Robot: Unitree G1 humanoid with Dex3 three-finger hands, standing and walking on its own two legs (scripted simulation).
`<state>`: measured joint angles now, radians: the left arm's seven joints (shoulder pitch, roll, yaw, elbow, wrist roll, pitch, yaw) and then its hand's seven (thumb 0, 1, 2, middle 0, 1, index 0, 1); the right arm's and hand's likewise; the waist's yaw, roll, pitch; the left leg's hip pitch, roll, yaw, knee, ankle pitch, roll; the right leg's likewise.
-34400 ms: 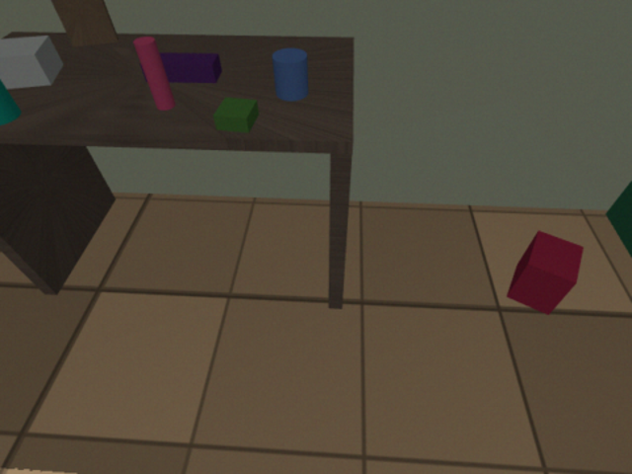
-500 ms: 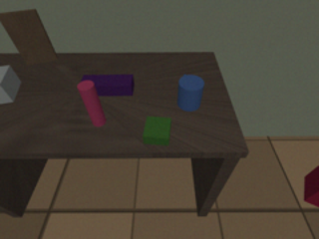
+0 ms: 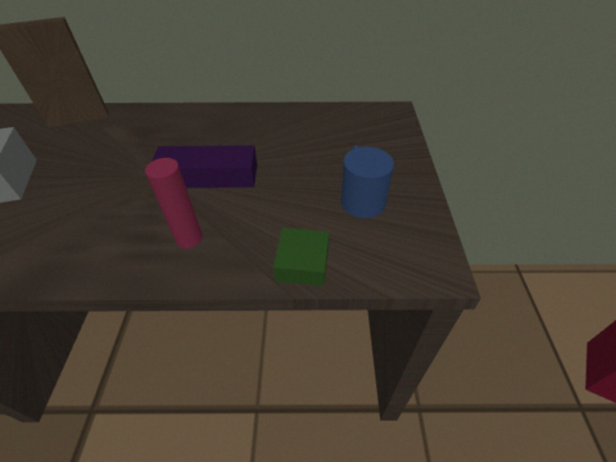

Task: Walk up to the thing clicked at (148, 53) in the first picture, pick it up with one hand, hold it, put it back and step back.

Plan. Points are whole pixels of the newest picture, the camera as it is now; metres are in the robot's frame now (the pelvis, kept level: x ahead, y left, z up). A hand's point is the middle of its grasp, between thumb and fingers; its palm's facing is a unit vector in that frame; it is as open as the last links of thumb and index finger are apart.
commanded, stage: stand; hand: left
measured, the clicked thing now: (176, 206) +0.47 +0.24 +0.05
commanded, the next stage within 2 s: step back in 0.22 s
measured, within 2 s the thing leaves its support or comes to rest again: neither
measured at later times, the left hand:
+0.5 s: hand out of the picture +0.07 +0.28 -0.17, palm faces -0.03 -0.92 -0.40, open 7.3 cm
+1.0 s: hand out of the picture -0.08 +0.26 -0.16, palm faces -0.06 -0.91 -0.41, open 7.3 cm
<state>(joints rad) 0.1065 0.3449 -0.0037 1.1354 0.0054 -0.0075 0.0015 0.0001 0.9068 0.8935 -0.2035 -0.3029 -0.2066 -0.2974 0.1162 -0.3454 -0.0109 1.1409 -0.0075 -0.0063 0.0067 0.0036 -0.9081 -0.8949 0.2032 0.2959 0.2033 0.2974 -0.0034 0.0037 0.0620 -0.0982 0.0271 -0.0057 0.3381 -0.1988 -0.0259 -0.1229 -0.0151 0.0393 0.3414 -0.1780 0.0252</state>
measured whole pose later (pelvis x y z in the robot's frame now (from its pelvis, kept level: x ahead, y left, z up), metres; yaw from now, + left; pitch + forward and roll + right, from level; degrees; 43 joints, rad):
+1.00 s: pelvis -0.16 +0.00 -0.02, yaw -4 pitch -2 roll +1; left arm 0.21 0.34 0.06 0.89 0.03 0.05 -0.01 0.00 0.90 0.89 -0.21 -0.30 -0.21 -0.30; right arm 0.16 -0.42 -0.05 0.90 0.00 0.04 -0.02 0.00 -0.91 -0.89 0.20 0.30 0.20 0.30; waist 0.02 0.03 0.15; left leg -0.52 -0.11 -0.13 1.08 -0.45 0.00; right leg -0.28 0.01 0.04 0.65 -0.34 -0.02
